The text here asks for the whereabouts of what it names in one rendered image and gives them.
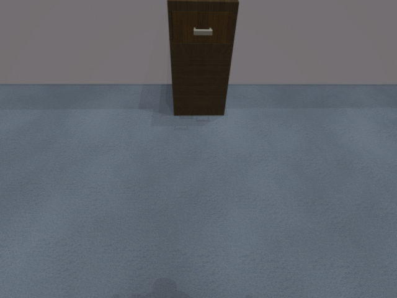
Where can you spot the cabinet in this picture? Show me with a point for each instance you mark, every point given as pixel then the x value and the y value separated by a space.
pixel 200 71

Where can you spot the drawer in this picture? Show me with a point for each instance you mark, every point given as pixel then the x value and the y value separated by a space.
pixel 185 21

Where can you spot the handle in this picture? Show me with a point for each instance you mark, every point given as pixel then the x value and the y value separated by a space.
pixel 203 31

